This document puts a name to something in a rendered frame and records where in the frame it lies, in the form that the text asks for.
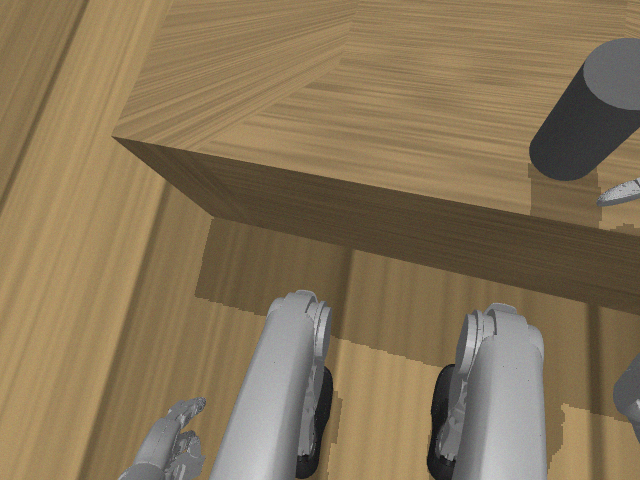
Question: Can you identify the left robot hand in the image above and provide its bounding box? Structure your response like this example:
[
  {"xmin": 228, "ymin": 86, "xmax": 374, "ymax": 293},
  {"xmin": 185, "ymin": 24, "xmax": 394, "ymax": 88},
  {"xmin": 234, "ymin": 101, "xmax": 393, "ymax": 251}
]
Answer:
[{"xmin": 132, "ymin": 397, "xmax": 206, "ymax": 480}]

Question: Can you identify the right robot arm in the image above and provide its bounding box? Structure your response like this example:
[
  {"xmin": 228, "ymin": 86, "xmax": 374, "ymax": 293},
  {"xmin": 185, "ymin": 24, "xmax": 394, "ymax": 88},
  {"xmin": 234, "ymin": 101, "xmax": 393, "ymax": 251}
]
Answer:
[{"xmin": 613, "ymin": 353, "xmax": 640, "ymax": 444}]

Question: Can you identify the can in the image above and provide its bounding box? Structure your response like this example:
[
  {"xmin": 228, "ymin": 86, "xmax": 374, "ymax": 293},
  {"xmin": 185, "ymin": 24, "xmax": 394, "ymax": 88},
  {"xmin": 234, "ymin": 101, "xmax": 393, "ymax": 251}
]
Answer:
[{"xmin": 529, "ymin": 38, "xmax": 640, "ymax": 181}]

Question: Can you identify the left robot foot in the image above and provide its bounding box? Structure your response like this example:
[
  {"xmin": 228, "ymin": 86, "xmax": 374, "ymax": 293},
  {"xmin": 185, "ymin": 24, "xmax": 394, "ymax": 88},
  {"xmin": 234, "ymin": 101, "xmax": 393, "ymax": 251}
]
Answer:
[{"xmin": 295, "ymin": 366, "xmax": 333, "ymax": 479}]

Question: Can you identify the right robot foot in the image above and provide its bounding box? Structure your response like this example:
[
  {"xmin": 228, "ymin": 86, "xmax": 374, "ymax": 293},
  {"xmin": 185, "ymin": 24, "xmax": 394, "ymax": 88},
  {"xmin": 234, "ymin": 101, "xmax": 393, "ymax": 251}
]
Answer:
[{"xmin": 427, "ymin": 364, "xmax": 456, "ymax": 480}]

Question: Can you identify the right robot hand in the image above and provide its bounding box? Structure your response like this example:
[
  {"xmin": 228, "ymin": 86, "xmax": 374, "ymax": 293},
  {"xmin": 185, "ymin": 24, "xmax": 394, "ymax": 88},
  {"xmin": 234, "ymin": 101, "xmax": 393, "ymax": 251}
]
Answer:
[{"xmin": 596, "ymin": 177, "xmax": 640, "ymax": 207}]

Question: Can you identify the left robot arm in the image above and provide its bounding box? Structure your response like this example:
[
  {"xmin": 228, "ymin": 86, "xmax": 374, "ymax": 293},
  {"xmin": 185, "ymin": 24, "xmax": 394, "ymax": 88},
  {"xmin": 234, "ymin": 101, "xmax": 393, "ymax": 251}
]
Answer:
[{"xmin": 118, "ymin": 463, "xmax": 166, "ymax": 480}]

